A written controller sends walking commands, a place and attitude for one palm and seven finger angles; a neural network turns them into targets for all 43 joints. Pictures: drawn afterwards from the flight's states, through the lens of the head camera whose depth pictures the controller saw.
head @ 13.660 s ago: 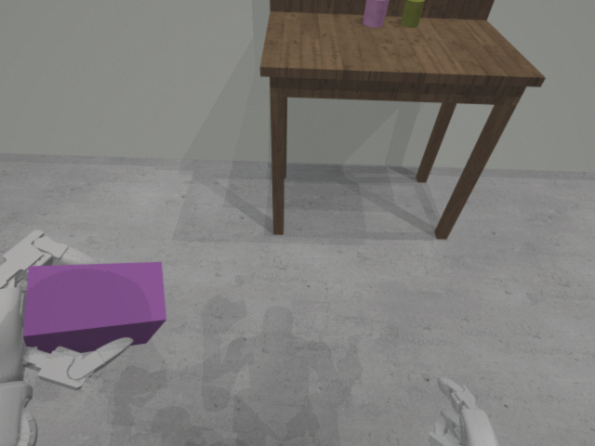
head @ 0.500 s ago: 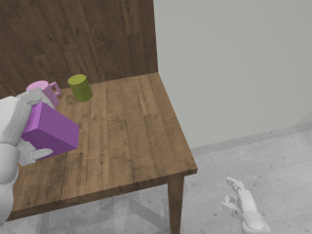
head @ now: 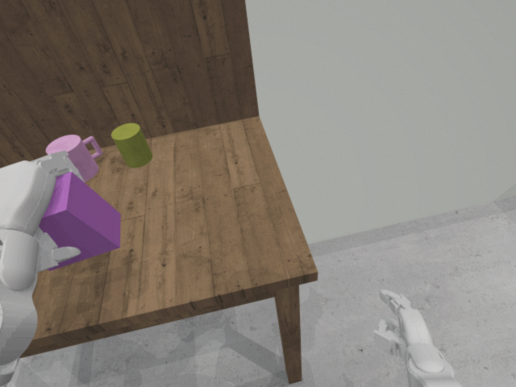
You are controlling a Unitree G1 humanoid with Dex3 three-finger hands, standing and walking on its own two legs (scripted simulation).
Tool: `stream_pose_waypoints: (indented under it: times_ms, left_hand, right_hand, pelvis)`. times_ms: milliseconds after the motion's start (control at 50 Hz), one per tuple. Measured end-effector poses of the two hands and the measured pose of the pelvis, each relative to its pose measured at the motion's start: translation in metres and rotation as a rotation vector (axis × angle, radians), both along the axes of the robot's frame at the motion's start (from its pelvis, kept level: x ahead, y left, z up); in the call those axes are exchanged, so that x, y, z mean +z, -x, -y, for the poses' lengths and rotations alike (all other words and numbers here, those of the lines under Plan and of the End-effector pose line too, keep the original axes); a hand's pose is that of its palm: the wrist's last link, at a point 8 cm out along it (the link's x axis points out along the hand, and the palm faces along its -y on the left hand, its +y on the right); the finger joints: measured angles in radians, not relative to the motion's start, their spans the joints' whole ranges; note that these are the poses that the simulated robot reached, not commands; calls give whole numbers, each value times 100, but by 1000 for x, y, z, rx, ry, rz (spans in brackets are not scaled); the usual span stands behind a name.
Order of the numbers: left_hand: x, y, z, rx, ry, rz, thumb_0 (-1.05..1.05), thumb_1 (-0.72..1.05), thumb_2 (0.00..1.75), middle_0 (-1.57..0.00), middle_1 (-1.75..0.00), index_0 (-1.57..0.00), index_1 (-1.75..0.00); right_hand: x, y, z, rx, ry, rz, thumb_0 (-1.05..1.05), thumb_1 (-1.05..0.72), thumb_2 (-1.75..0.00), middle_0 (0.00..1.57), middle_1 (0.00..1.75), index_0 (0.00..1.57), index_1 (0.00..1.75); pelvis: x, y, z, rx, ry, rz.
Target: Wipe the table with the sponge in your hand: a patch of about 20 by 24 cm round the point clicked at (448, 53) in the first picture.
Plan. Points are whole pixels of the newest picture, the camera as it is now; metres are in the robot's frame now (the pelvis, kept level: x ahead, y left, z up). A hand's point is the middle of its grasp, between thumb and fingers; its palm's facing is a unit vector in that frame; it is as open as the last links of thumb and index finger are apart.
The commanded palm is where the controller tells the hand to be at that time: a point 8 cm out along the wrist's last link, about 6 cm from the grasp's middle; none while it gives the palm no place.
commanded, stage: turn the palm down, sponge in hand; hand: left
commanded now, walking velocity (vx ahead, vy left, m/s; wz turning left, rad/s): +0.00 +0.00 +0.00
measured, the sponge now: (69, 230) +0.25 +0.31 +0.16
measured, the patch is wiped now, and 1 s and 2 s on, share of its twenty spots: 0.00 0.00 0.00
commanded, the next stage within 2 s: move the sponge above the wiping area in 0.34 s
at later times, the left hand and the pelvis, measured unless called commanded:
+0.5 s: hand (100, 235) +0.24 +0.25 +0.17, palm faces +0.10 -0.11 -0.99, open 10.3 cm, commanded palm +0.20 +0.26 +0.25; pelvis +0.00 -0.03 +0.00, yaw -1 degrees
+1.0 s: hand (102, 263) +0.22 +0.25 +0.13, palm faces -0.03 -0.08 -1.00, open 10.2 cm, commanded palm +0.19 +0.27 +0.24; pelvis +0.00 -0.01 +0.00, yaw -1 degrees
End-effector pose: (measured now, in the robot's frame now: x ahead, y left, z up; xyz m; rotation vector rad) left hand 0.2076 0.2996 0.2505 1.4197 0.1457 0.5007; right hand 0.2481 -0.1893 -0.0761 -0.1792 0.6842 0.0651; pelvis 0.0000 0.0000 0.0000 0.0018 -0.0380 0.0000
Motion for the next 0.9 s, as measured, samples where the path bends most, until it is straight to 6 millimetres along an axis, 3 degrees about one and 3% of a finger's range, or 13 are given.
stream_pose_waypoints:
  times_ms: [120,160,220,300,360,440,520,560,660,780,840,900]
  left_hand:
    - [-40,-2,40,-124,38,-160,-1,-52,103,-72,-132,-73,-132]
    - [-39,-2,54,-190,-12,-172,-1,-52,103,-72,-132,-73,-131]
    - [-22,-3,62,-230,-110,-122,-1,-51,103,-72,-132,-74,-131]
    - [9,-4,49,-151,-130,3,-1,-52,103,-72,-132,-74,-131]
    - [18,-5,36,-65,-82,45,-1,-51,103,-72,-132,-74,-131]
    - [-3,-6,36,-22,-4,-31,0,-51,103,-72,-132,-74,-131]
    - [-39,-5,56,-101,26,-170,0,-51,103,-72,-132,-74,-131]
    - [-48,-5,66,-157,-5,-214,0,-52,103,-72,-132,-74,-131]
    - [-28,-5,70,-219,-122,-133,-1,-51,103,-73,-131,-74,-131]
    - [5,-5,34,-62,-94,5,0,-51,103,-73,-131,-74,-131]
    - [-4,-2,23,-5,-51,-44,0,-51,103,-73,-131,-74,-131]
    - [-29,3,26,-18,-4,-146,0,-51,103,-73,-131,-74,-131]
  right_hand:
    - [0,-2,16,-17,32,28,1,-91,-90,20,30,20,30]
    - [1,-4,20,-16,39,33,1,-91,-90,20,30,20,30]
    - [2,-6,22,-13,31,38,1,-91,-90,20,29,20,30]
    - [3,-5,24,-24,-10,37,1,-91,-90,20,29,20,30]
    - [2,-3,28,-35,-28,38,1,-91,-90,20,30,20,30]
    - [1,0,36,-50,-26,45,1,-91,-90,20,30,20,30]
    - [-1,3,44,-59,7,49,1,-91,-90,20,30,20,30]
    - [-2,4,47,-58,27,44,1,-91,-90,20,30,20,30]
    - [-4,8,48,-64,28,35,1,-91,-90,20,29,20,30]
    - [-5,13,44,-78,-11,24,1,-91,-90,20,29,20,30]
    - [-5,15,44,-86,-16,30,1,-91,-90,20,30,20,30]
    - [-5,15,45,-92,-5,40,1,-91,-90,20,30,20,30]
  pelvis:
    - [-1,0,6,1,-7,3]
    - [-1,-1,9,-3,-9,10]
    - [-2,-2,13,-8,-11,20]
    - [-2,-3,19,-15,-10,26]
    - [-2,-3,22,-12,-11,20]
    - [-2,0,25,-7,-13,9]
    - [-3,2,25,-11,-17,7]
    - [-4,2,26,-13,-19,12]
    - [-4,1,27,-22,-17,30]
    - [-3,1,26,-24,-13,29]
    - [-3,2,24,-21,-14,19]
    - [-4,3,20,-20,-13,13]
